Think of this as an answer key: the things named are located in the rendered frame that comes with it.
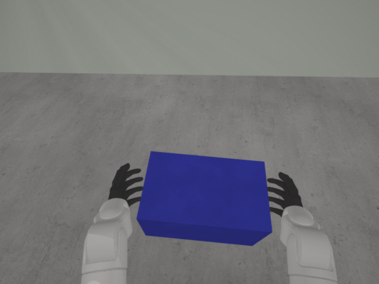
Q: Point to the right robot forearm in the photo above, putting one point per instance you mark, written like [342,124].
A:
[309,252]

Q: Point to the carton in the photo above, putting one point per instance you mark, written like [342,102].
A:
[205,198]

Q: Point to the left robot forearm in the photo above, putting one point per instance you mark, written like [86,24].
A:
[105,246]

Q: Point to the robot right hand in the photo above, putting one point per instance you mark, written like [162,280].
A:
[290,193]

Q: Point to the robot left hand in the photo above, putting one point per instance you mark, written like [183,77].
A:
[119,184]

